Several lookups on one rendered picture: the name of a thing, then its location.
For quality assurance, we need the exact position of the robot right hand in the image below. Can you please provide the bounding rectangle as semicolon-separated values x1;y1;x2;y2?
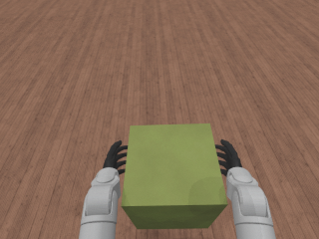
215;139;242;177

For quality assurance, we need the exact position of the robot right forearm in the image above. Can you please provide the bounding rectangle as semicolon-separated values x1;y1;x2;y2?
226;166;276;239

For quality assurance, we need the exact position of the carton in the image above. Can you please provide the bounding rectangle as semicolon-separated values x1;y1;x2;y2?
121;123;228;230

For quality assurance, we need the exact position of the robot left hand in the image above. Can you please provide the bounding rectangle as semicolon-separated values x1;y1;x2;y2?
103;140;128;175

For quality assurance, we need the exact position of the robot left forearm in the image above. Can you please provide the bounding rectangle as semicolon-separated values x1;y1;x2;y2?
79;167;121;239

